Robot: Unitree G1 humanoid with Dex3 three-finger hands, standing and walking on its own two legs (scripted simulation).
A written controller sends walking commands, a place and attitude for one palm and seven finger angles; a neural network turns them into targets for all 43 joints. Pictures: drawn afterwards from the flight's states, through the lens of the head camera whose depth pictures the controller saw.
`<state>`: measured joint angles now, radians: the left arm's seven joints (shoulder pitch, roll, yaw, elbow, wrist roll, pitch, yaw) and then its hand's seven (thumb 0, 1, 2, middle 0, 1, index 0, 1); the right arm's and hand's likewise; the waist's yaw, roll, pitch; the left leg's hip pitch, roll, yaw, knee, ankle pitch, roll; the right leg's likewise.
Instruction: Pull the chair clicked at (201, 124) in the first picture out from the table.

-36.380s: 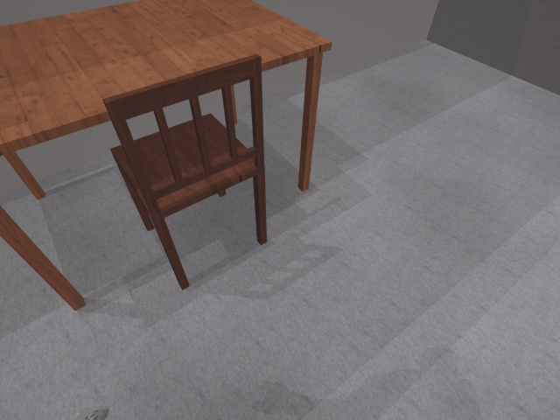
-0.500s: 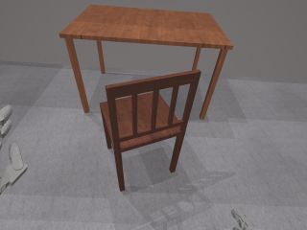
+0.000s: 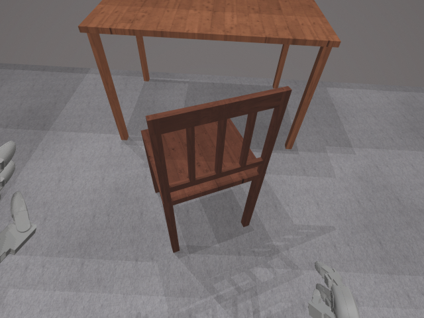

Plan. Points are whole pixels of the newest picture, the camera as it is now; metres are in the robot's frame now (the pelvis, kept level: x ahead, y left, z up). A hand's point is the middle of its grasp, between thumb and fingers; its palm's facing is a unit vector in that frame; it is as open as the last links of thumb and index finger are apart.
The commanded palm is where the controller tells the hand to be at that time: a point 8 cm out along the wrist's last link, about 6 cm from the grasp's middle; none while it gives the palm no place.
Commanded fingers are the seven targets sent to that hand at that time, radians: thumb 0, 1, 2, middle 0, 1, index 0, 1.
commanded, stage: stop stepping back and stand still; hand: left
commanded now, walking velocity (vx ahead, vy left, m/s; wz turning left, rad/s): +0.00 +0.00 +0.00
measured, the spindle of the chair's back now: (220, 147) +0.61 +0.01 -0.11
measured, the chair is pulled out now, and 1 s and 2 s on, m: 0.52 0.52 0.52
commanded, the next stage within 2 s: let the arm hang, fingers relaxed in 0.22 s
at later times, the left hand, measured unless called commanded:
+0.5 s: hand (106, 304) +0.16 +0.22 -0.10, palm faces +0.11 -0.93 -0.36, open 7.4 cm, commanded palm none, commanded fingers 0.00 0.90 0.90 -0.20 -0.30 -0.20 -0.30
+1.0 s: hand out of the picture -0.01 +0.17 -0.17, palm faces +0.01 -0.98 -0.21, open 7.3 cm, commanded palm none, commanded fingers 0.00 0.90 0.90 -0.20 -0.30 -0.20 -0.30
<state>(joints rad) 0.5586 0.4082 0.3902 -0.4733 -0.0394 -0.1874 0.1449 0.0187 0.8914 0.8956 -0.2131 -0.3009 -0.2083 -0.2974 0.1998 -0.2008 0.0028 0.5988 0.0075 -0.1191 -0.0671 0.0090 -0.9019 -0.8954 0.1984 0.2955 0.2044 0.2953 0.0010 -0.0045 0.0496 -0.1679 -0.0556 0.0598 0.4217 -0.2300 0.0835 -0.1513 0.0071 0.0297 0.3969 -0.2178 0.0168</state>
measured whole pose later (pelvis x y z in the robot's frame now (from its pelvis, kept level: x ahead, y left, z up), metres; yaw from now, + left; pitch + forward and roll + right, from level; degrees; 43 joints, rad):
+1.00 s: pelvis +0.00 -0.01 +0.00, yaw +1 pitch -1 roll -1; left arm 0.27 0.16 -0.02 1.14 0.00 0.01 0.04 0.01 0.92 0.90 -0.20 -0.30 -0.20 -0.29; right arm 0.30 -0.15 -0.01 1.13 -0.01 0.01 -0.03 0.00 -0.91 -0.90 0.20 0.29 0.20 0.29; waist -0.02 0.03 0.07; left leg -0.15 -0.06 0.03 0.35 -0.19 0.07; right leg -0.13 0.01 0.00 0.33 -0.19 0.00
